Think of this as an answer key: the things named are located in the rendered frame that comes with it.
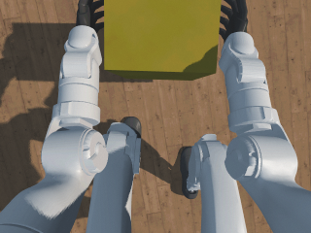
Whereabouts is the robot left shin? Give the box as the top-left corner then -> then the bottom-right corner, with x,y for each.
102,122 -> 136,147

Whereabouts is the robot left thigh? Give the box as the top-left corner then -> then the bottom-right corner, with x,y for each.
86,130 -> 141,233

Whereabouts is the robot right upper arm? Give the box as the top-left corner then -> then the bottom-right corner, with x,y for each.
225,134 -> 311,233

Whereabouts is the carton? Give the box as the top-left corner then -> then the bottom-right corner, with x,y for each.
104,0 -> 222,81

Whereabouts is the robot left upper arm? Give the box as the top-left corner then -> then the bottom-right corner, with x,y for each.
0,128 -> 109,233

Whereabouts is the right robot forearm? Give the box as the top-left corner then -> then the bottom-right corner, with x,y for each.
219,31 -> 298,162

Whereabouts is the robot left hand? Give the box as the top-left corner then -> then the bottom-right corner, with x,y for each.
76,0 -> 104,34

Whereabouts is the left robot forearm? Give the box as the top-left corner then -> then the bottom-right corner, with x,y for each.
41,25 -> 102,166

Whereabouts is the robot right hand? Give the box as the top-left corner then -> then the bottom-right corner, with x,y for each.
219,0 -> 248,42

